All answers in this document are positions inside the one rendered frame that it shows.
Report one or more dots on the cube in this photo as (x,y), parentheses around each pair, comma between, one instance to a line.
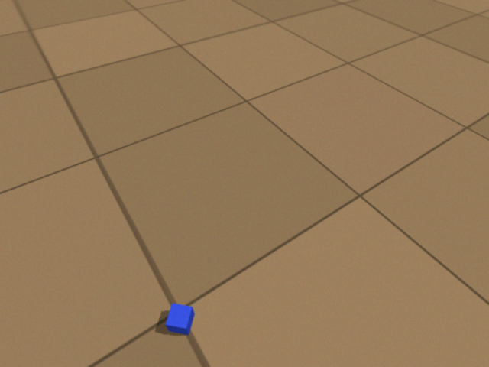
(180,319)

